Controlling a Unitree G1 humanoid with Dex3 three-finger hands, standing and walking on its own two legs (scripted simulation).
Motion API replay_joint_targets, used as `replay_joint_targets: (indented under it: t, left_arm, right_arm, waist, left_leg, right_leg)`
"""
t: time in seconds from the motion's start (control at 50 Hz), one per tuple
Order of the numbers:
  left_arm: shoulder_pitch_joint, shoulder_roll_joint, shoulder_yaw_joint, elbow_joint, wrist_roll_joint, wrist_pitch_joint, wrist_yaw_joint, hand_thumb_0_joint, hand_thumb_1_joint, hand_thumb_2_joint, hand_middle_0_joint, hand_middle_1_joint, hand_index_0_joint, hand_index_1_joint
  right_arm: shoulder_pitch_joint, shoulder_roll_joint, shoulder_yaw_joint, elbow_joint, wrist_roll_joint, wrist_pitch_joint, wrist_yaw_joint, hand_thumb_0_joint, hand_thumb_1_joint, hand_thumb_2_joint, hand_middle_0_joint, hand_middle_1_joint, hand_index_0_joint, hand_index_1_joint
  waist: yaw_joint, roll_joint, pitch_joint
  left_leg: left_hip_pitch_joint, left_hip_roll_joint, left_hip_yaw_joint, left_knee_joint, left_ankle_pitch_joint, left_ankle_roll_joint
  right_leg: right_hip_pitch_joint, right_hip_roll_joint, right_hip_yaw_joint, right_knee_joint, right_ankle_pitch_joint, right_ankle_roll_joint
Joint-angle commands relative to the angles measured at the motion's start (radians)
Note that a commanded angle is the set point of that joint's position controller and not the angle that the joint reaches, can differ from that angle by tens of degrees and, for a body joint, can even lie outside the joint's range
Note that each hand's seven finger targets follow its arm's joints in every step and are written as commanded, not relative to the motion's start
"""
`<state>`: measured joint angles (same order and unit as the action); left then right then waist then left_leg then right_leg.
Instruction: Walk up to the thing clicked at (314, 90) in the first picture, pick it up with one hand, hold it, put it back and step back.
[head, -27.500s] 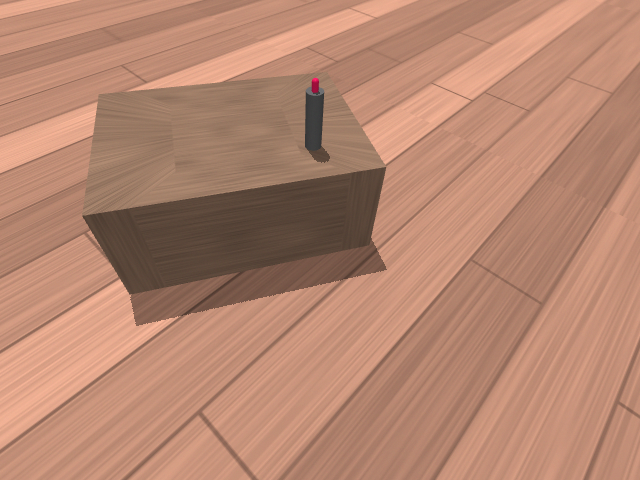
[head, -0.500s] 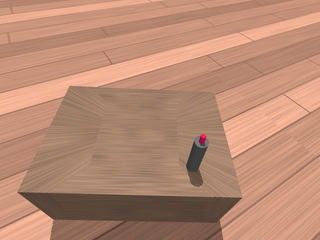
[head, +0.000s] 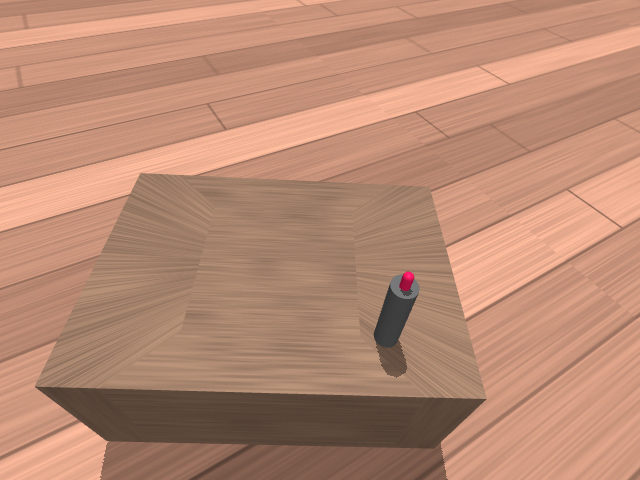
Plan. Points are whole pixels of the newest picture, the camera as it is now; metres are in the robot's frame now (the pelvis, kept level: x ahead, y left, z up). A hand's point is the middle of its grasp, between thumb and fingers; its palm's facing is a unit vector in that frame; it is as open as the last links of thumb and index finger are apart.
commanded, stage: stand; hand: right
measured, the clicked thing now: (396, 308) +0.49 -0.18 -0.24
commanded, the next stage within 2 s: step back in 0.18 s
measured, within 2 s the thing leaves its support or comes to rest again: neither
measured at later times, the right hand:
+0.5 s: hand out of the picture +0.06 -0.29 -0.18, palm faces -0.03 +0.93 -0.36, open 7.4 cm
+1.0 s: hand out of the picture -0.05 -0.23 -0.15, palm faces -0.10 +0.89 -0.44, open 7.4 cm
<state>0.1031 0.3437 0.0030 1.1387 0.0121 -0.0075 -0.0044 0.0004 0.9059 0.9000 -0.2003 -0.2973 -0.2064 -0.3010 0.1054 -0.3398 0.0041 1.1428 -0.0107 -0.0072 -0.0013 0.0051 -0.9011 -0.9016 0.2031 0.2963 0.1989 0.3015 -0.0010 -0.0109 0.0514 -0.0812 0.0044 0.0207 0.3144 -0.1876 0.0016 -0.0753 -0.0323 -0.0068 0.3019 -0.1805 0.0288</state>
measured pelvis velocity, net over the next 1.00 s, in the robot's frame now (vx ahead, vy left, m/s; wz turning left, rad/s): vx -0.15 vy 0.03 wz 0.05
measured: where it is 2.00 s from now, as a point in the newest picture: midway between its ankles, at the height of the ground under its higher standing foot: outside the picture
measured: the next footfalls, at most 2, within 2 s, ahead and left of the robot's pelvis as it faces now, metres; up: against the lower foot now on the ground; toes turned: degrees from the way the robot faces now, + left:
left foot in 0.78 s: -0.10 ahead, +0.13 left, +0.00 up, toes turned +2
right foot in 1.20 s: -0.18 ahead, -0.09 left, +0.00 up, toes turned +1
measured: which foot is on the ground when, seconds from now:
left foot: down 0.00-0.44, up 0.46-0.76, down 0.78-1.00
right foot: down 0.00-0.80, up 0.82-1.00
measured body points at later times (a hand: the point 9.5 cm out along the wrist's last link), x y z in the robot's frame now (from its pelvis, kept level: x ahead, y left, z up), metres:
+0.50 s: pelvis -0.05 -0.02 -0.02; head +0.01 -0.03 +0.42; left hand +0.02 +0.30 -0.14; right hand +0.07 -0.34 -0.15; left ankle -0.04 +0.11 -0.72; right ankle -0.02 -0.13 -0.75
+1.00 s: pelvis -0.15 +0.03 -0.01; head -0.09 +0.07 +0.43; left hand -0.05 +0.35 -0.15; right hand -0.04 -0.27 -0.12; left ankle -0.14 +0.13 -0.75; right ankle -0.18 -0.12 -0.65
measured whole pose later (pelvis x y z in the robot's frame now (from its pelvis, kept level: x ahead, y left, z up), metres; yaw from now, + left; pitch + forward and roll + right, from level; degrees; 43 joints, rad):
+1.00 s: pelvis -0.15 +0.03 -0.01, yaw +3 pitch +0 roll -2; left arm 0.12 0.40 0.08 0.86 0.01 0.06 0.02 0.00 0.91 0.90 -0.20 -0.30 -0.21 -0.30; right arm 0.14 -0.35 -0.04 0.91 -0.03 0.05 0.00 0.01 -0.90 -0.90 0.21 0.30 0.20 0.30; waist 0.01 -0.05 0.16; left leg -0.27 0.00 -0.02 0.56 -0.28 0.04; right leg -0.48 0.12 0.15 1.20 -0.48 0.01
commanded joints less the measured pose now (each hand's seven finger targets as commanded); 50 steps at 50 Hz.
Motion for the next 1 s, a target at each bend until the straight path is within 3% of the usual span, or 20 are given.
replay_joint_targets:
  t: [0.0,0.14,0.16,0.22,0.34,0.38,0.4,0.42,0.46,0.5,0.54,0.62,0.68,0.74,0.76,0.78,0.8,0.82,0.88,0.98]
  left_arm:
    - [-0.031,0.203,0.037,-0.053,-0.001,-0.018,0.017,0.000,0.900,0.900,-0.200,-0.300,-0.200,-0.300]
    - [-0.034,0.206,0.038,-0.060,0.002,-0.021,0.017,0.000,0.900,0.900,-0.200,-0.300,-0.200,-0.300]
    - [-0.045,0.268,0.084,-0.076,-0.013,-0.009,0.020,0.000,0.900,0.900,-0.200,-0.300,-0.200,-0.300]
    - [-0.011,0.235,0.085,-0.112,-0.016,0.001,0.024,0.000,0.900,0.900,-0.200,-0.300,-0.200,-0.300]
    - [0.084,0.202,0.092,-0.146,0.001,0.025,0.020,0.000,0.900,0.900,-0.200,-0.300,-0.200,-0.300]
    - [0.116,0.231,0.102,-0.159,0.008,0.019,0.022,0.000,0.900,0.900,-0.200,-0.300,-0.200,-0.300]
    - [0.085,0.284,0.114,-0.177,0.014,0.012,0.021,0.000,0.900,0.900,-0.200,-0.300,-0.200,-0.300]
    - [0.038,0.349,0.127,-0.208,0.019,0.009,0.025,0.000,0.900,0.900,-0.200,-0.300,-0.200,-0.300]
    - [-0.018,0.344,0.133,-0.256,0.029,0.005,0.032,0.000,0.900,0.900,-0.200,-0.300,-0.200,-0.300]
    - [-0.103,0.282,0.122,-0.293,0.026,0.008,0.034,0.000,0.900,0.900,-0.200,-0.300,-0.200,-0.300]
    - [-0.090,0.262,0.116,-0.309,0.034,0.009,0.037,0.000,0.900,0.900,-0.200,-0.300,-0.200,-0.300]
    - [0.006,0.251,0.124,-0.318,0.025,0.019,0.049,0.000,0.900,0.900,-0.200,-0.300,-0.200,-0.300]
    - [-0.012,0.274,0.132,-0.337,0.016,0.029,0.050,0.000,0.900,0.900,-0.200,-0.300,-0.200,-0.300]
    - [-0.034,0.274,0.128,-0.362,-0.002,0.049,0.035,0.000,0.900,0.900,-0.200,-0.300,-0.200,-0.300]
    - [-0.006,0.225,0.115,-0.377,-0.009,0.054,0.033,0.000,0.900,0.900,-0.200,-0.300,-0.200,-0.300]
    - [-0.011,0.178,0.109,-0.384,-0.014,0.056,0.038,0.000,0.900,0.900,-0.200,-0.300,-0.200,-0.300]
    - [-0.085,0.233,0.132,-0.382,0.004,0.057,0.054,0.000,0.900,0.900,-0.200,-0.300,-0.200,-0.300]
    - [-0.096,0.253,0.132,-0.369,0.012,0.055,0.053,0.000,0.900,0.900,-0.200,-0.300,-0.200,-0.300]
    - [0.051,0.222,0.127,-0.328,-0.014,0.055,0.042,0.000,0.900,0.900,-0.200,-0.300,-0.200,-0.300]
    - [0.028,0.199,0.118,-0.361,0.004,0.036,0.039,0.000,0.900,0.900,-0.200,-0.300,-0.200,-0.300]
  right_arm:
    - [-0.040,-0.224,-0.042,-0.053,-0.002,-0.025,-0.017,0.000,-0.900,-0.900,0.200,0.300,0.200,0.300]
    - [-0.032,-0.220,-0.045,-0.057,-0.003,-0.023,-0.016,0.000,-0.900,-0.900,0.200,0.300,0.200,0.300]
    - [-0.061,-0.276,-0.070,-0.068,0.001,-0.003,-0.008,0.000,-0.900,-0.900,0.200,0.300,0.200,0.300]
    - [-0.026,-0.266,-0.079,-0.101,0.012,0.007,-0.003,0.000,-0.900,-0.900,0.200,0.300,0.200,0.300]
    - [-0.103,-0.289,-0.110,-0.197,0.006,0.032,-0.003,0.000,-0.900,-0.900,0.200,0.300,0.200,0.300]
    - [-0.118,-0.256,-0.106,-0.227,0.011,0.044,-0.002,0.000,-0.900,-0.900,0.200,0.300,0.200,0.300]
    - [-0.119,-0.213,-0.095,-0.238,0.019,0.050,-0.001,0.000,-0.900,-0.900,0.200,0.300,0.200,0.300]
    - [-0.100,-0.184,-0.088,-0.245,0.013,0.059,-0.008,0.000,-0.900,-0.900,0.200,0.300,0.200,0.300]
    - [-0.010,-0.228,-0.101,-0.222,0.005,0.071,-0.016,0.000,-0.900,-0.900,0.200,0.300,0.200,0.300]
    - [0.054,-0.242,-0.109,-0.215,0.025,0.071,-0.009,0.000,-0.900,-0.900,0.200,0.300,0.200,0.300]
    - [0.066,-0.244,-0.104,-0.226,0.027,0.065,-0.012,0.000,-0.900,-0.900,0.200,0.300,0.200,0.300]
    - [0.028,-0.231,-0.083,-0.262,0.013,0.054,-0.019,0.000,-0.900,-0.900,0.200,0.300,0.200,0.300]
    - [0.069,-0.239,-0.088,-0.259,-0.003,0.047,-0.020,0.000,-0.900,-0.900,0.200,0.300,0.200,0.300]
    - [0.154,-0.241,-0.109,-0.224,-0.024,0.034,-0.014,0.000,-0.900,-0.900,0.200,0.300,0.200,0.300]
    - [0.140,-0.305,-0.127,-0.238,-0.041,0.030,-0.014,0.000,-0.900,-0.900,0.200,0.300,0.200,0.300]
    - [0.089,-0.390,-0.138,-0.261,-0.046,0.030,-0.008,0.000,-0.900,-0.900,0.200,0.300,0.200,0.300]
    - [0.072,-0.455,-0.149,-0.282,-0.032,0.030,-0.003,0.000,-0.900,-0.900,0.200,0.300,0.200,0.300]
    - [0.032,-0.409,-0.143,-0.285,-0.030,0.023,-0.010,0.000,-0.900,-0.900,0.200,0.300,0.200,0.300]
    - [-0.085,-0.273,-0.108,-0.325,-0.035,0.024,-0.026,0.000,-0.900,-0.900,0.200,0.300,0.200,0.300]
    - [0.048,-0.241,-0.114,-0.322,-0.016,0.023,-0.033,0.000,-0.900,-0.900,0.200,0.300,0.200,0.300]
  waist:
    - [0.003,0.020,-0.076]
    - [-0.001,0.010,-0.066]
    - [0.000,0.007,0.051]
    - [-0.009,0.054,-0.023]
    - [0.024,0.178,-0.128]
    - [0.043,0.066,-0.143]
    - [0.041,-0.062,-0.098]
    - [0.046,-0.189,-0.059]
    - [0.013,-0.160,-0.053]
    - [-0.038,-0.108,-0.086]
    - [-0.017,-0.112,-0.142]
    - [0.049,-0.169,-0.166]
    - [0.027,-0.217,-0.161]
    - [-0.023,-0.138,-0.139]
    - [-0.011,0.051,-0.148]
    - [0.000,0.286,-0.117]
    - [-0.069,0.317,-0.103]
    - [-0.049,0.256,-0.050]
    - [0.060,0.163,-0.031]
    - [-0.023,0.154,-0.081]
  left_leg:
    - [0.007,0.132,-0.094,-0.046,0.196,0.017]
    - [-0.005,0.127,-0.092,-0.048,0.149,0.021]
    - [-0.093,0.115,-0.114,0.043,0.278,0.048]
    - [-0.099,0.152,-0.132,0.054,0.338,0.097]
    - [-0.190,0.239,-0.193,0.117,0.241,0.192]
    - [-0.192,0.122,-0.109,0.300,0.153,0.130]
    - [-0.241,-0.022,-0.061,0.461,0.008,0.054]
    - [-0.345,-0.132,-0.068,0.653,-0.373,0.028]
    - [-0.342,-0.084,-0.165,0.853,-0.429,0.029]
    - [-0.349,-0.103,-0.180,0.922,-0.330,0.019]
    - [-0.379,-0.105,-0.169,0.904,-0.290,-0.004]
    - [-0.441,-0.050,-0.138,0.660,-0.314,-0.023]
    - [-0.323,0.003,-0.097,0.408,-0.305,-0.001]
    - [-0.131,-0.024,-0.014,0.095,0.049,0.011]
    - [-0.070,0.129,-0.243,0.069,0.188,0.050]
    - [-0.020,0.303,-0.492,0.020,0.329,0.137]
    - [-0.195,0.391,-0.606,-0.013,0.282,0.283]
    - [-0.228,0.381,-0.576,-0.011,0.229,0.293]
    - [-0.081,0.187,-0.213,0.107,0.421,0.156]
    - [0.098,0.221,-0.222,0.174,0.498,0.233]
  right_leg:
    - [0.012,-0.107,0.077,-0.036,0.174,-0.039]
    - [0.005,-0.110,0.080,-0.051,0.142,-0.042]
    - [-0.096,-0.081,0.071,0.047,0.234,-0.043]
    - [-0.082,-0.039,0.038,0.161,0.182,-0.055]
    - [-0.072,0.015,0.008,0.355,-0.115,-0.063]
    - [-0.096,-0.073,0.099,0.201,0.076,-0.099]
    - [-0.126,-0.193,0.254,0.052,0.219,-0.156]
    - [-0.142,-0.331,0.419,-0.008,0.335,-0.258]
    - [-0.222,-0.382,0.441,0.032,0.386,-0.329]
    - [-0.179,-0.261,0.250,0.071,0.375,-0.269]
    - [-0.093,-0.217,0.197,0.118,0.355,-0.241]
    - [0.105,-0.241,0.196,0.187,0.399,-0.249]
    - [0.061,-0.267,0.196,0.242,0.454,-0.231]
    - [-0.108,-0.183,0.113,0.355,0.309,-0.152]
    - [-0.250,-0.074,0.063,0.474,0.076,-0.094]
    - [-0.468,0.133,0.017,0.638,-0.431,-0.055]
    - [-0.390,0.150,0.167,0.804,-0.543,-0.038]
    - [-0.402,0.122,0.201,0.889,-0.478,-0.043]
    - [-0.510,0.156,0.214,0.973,-0.288,-0.056]
    - [-0.501,0.126,0.169,0.824,-0.302,0.009]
